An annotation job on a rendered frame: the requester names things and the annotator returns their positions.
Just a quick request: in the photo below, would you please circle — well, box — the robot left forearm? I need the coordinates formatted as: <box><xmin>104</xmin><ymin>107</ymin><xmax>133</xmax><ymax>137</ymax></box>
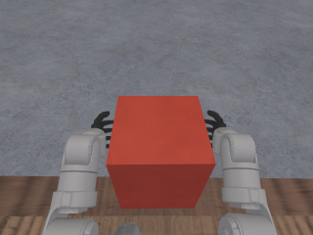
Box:
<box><xmin>42</xmin><ymin>127</ymin><xmax>107</xmax><ymax>235</ymax></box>

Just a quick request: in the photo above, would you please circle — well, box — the carton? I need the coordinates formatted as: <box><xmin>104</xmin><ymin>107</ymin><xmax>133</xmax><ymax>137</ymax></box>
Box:
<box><xmin>106</xmin><ymin>96</ymin><xmax>216</xmax><ymax>210</ymax></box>

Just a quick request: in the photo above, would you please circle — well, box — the robot left upper arm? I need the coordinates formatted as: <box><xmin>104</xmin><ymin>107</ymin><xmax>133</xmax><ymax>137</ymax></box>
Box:
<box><xmin>44</xmin><ymin>217</ymin><xmax>99</xmax><ymax>235</ymax></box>

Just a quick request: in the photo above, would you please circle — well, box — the robot right hand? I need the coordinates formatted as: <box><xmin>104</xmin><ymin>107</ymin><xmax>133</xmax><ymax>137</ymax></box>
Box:
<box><xmin>204</xmin><ymin>110</ymin><xmax>227</xmax><ymax>148</ymax></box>

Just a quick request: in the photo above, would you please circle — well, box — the robot right forearm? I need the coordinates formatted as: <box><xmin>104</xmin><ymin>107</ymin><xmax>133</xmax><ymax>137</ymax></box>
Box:
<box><xmin>212</xmin><ymin>127</ymin><xmax>278</xmax><ymax>235</ymax></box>

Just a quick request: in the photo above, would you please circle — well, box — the robot left hand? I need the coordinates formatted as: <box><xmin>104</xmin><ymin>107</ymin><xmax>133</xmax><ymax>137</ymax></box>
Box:
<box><xmin>91</xmin><ymin>111</ymin><xmax>114</xmax><ymax>149</ymax></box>

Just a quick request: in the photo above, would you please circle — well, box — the robot right upper arm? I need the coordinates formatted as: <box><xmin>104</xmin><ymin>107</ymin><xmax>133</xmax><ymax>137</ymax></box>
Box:
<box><xmin>218</xmin><ymin>212</ymin><xmax>277</xmax><ymax>235</ymax></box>

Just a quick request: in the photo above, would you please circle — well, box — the robot left thigh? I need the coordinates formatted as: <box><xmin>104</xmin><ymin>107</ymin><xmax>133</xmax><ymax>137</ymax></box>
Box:
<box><xmin>113</xmin><ymin>222</ymin><xmax>142</xmax><ymax>235</ymax></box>

